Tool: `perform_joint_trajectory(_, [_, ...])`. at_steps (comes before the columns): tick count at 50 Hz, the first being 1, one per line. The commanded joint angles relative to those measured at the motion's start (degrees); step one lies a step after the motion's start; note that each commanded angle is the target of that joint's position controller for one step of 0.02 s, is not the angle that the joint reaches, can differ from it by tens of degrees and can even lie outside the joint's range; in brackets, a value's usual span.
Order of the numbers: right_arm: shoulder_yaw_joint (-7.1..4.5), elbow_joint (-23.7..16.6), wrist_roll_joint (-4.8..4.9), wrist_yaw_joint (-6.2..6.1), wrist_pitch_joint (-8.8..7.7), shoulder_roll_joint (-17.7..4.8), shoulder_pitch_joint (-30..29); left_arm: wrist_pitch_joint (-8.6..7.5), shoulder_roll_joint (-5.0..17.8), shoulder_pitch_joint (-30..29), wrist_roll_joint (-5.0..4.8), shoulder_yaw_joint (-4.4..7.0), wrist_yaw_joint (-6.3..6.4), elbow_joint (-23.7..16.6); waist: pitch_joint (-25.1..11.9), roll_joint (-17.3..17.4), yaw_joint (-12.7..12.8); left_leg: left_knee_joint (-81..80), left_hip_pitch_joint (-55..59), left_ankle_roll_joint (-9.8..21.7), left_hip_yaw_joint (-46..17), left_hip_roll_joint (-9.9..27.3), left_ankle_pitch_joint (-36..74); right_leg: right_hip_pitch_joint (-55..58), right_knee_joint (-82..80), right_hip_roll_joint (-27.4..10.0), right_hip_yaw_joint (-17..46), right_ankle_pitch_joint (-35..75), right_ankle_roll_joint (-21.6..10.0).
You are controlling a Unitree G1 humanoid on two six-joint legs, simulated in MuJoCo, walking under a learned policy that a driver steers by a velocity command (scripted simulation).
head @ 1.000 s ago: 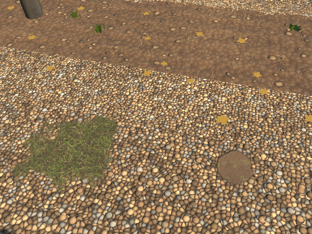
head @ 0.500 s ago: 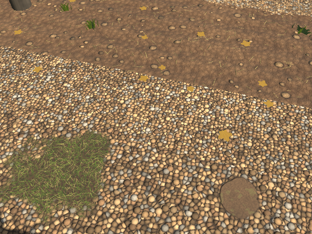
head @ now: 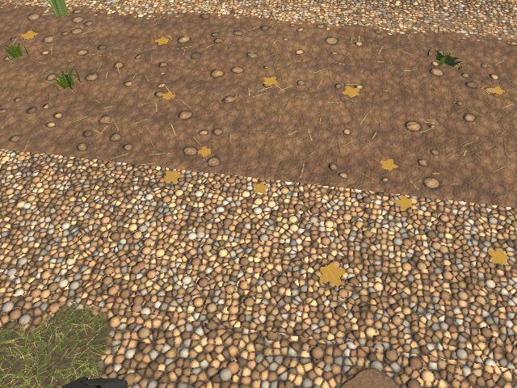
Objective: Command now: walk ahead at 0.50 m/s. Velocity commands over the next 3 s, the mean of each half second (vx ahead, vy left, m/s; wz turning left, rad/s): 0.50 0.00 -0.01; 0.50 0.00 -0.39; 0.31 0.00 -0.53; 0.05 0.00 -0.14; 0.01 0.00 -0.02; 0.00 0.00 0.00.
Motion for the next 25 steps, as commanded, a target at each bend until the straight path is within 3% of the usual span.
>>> perform_joint_trajectory(1, [-0.50,0.29,-0.09,-0.56,1.27,-4.83,3.60,-1.23,2.98,5.99,-0.40,0.32,0.85,1.13,4.17,2.12,3.61,9.61,-6.96,8.11,-6.29,7.67,39.64,13.96,-10.36,-0.16,-1.52,7.14,-0.70])
perform_joint_trajectory(2, [-1.05,0.33,0.23,-0.69,2.05,-6.76,2.59,-1.25,5.20,17.83,0.61,1.19,1.88,5.52,-0.27,1.09,9.05,24.07,-6.87,8.09,-5.31,6.54,47.12,24.13,-13.35,0.79,-2.79,7.35,-0.93])
perform_joint_trajectory(3, [-2.04,0.45,1.93,-0.14,2.57,-7.87,1.73,-0.99,7.64,28.69,1.63,2.43,2.30,9.25,-5.54,-2.63,15.57,44.42,-15.25,6.55,-2.16,3.22,41.52,39.74,-15.95,-0.78,-2.41,10.71,-1.24])
perform_joint_trajectory(4, [-2.58,0.80,3.45,0.07,2.81,-4.78,1.67,-1.06,12.25,32.79,2.00,3.06,1.64,11.03,-6.53,-9.27,16.59,71.31,-33.21,4.51,-1.30,-5.59,-4.31,52.62,-3.57,-7.31,2.14,29.71,-3.50])
perform_joint_trajectory(5, [-2.25,-1.53,7.92,-0.71,1.85,-4.53,12.03,-2.03,14.46,33.91,0.80,2.91,1.30,9.88,-19.90,-14.29,9.87,76.96,-49.68,3.91,-10.50,-3.77,-3.53,74.69,18.61,-20.31,11.55,54.65,-7.70])
perform_joint_trajectory(6, [-1.79,-1.57,6.65,-1.06,1.73,-6.14,7.94,-1.40,10.42,32.59,-0.39,2.50,1.23,8.71,-22.55,-6.95,13.24,73.13,-56.22,4.01,-8.83,0.38,2.63,72.25,13.60,-21.22,14.54,40.75,-8.19])
perform_joint_trajectory(7, [-1.34,-3.73,5.13,-0.83,2.54,-5.78,2.65,-1.12,11.13,28.27,-0.52,2.83,2.47,8.32,-21.27,-7.34,12.42,71.78,-60.79,3.31,-4.77,1.84,7.84,63.90,4.84,-22.82,19.81,3.50,-13.68])
perform_joint_trajectory(8, [-0.93,-4.41,1.79,0.15,3.29,-5.01,-3.26,-1.50,7.44,23.86,1.09,1.88,3.71,6.27,-16.62,-2.99,12.23,67.75,-58.64,3.35,-3.25,4.97,15.13,49.39,-4.08,-20.05,22.86,-27.26,-14.90])
perform_joint_trajectory(9, [-1.72,-5.27,0.17,1.19,3.61,-5.52,-6.98,-2.61,5.37,23.56,0.71,0.97,4.58,6.82,-12.00,-1.76,11.66,63.51,-55.34,3.71,-5.65,5.54,21.92,38.64,-5.89,-20.02,23.87,-27.25,-14.26])
perform_joint_trajectory(10, [-1.92,-6.11,-0.11,2.02,4.39,-5.79,-8.13,-3.56,4.18,21.65,0.84,0.00,4.28,7.37,-6.32,0.68,8.22,50.63,-50.20,3.81,-6.40,7.17,26.66,26.57,-8.17,-17.24,20.51,-26.71,-12.06])
perform_joint_trajectory(11, [-1.28,-8.50,0.85,3.04,5.32,-3.31,-13.30,-4.39,4.39,17.45,0.61,-0.21,4.25,7.83,2.99,0.42,4.78,33.57,-43.36,1.98,-5.03,8.62,31.52,10.62,-14.04,-12.11,13.98,-27.01,-9.71])
perform_joint_trajectory(12, [-0.84,-9.02,0.09,3.99,5.65,-1.70,-14.18,-4.83,5.09,16.52,0.65,-0.06,4.15,7.99,3.87,-1.25,4.12,24.69,-37.19,1.30,-3.30,8.20,36.89,5.60,-16.15,-8.21,10.63,-25.93,-9.83])
perform_joint_trajectory(13, [-0.40,-8.34,-0.16,4.38,5.66,-0.60,-13.31,-5.16,4.79,17.50,0.46,-0.10,4.02,8.65,2.61,-3.65,3.73,19.14,-34.18,1.01,-1.99,7.98,41.56,6.46,-15.41,-6.88,8.55,-19.28,-10.33])
perform_joint_trajectory(15, [0.28,-7.88,0.83,4.78,4.85,0.00,-12.72,-5.04,2.42,17.66,-0.57,-0.48,3.32,8.26,-0.31,-5.17,3.58,7.11,-27.82,1.64,-1.21,7.91,48.40,9.07,-13.28,-5.37,3.43,-8.71,-10.04])
perform_joint_trajectory(17, [0.54,-9.01,1.55,4.78,4.50,-0.89,-18.12,-4.44,3.26,20.17,-1.23,-0.22,3.05,8.36,-0.35,-3.63,5.81,1.34,-26.21,2.42,0.41,6.95,48.70,13.81,-14.64,-6.30,3.90,-9.05,-9.63])
perform_joint_trajectory(20, [0.34,-11.83,1.80,4.70,4.83,-2.34,-27.52,-2.56,4.24,26.86,-0.88,0.01,3.28,9.95,3.46,-0.19,9.58,-4.84,-30.86,3.74,2.06,6.31,42.73,23.06,-15.53,-8.71,6.27,-18.07,-9.57])
perform_joint_trajectory(22, [-0.01,-12.89,1.72,4.55,4.50,-2.97,-29.76,-2.10,5.27,29.07,-0.27,0.29,3.64,10.52,4.97,0.59,10.32,-8.85,-31.65,4.54,2.00,5.68,38.40,28.28,-14.11,-9.67,7.06,-18.63,-9.48])
perform_joint_trajectory(24, [-0.56,-11.12,1.36,4.24,3.76,-3.03,-24.12,-1.54,5.53,29.25,-0.13,0.25,4.07,11.07,3.88,0.84,8.03,-14.67,-23.26,5.26,3.24,2.96,34.82,29.15,-7.63,-8.56,6.13,-13.05,-8.47])
perform_joint_trajectory(25, [-1.43,-8.25,0.90,3.78,2.85,-4.29,-15.66,-1.47,4.78,28.55,-0.41,0.01,4.07,10.85,0.27,3.14,4.46,-17.92,-10.88,6.32,1.86,2.55,36.37,25.06,2.45,-5.44,3.55,-10.48,-7.18])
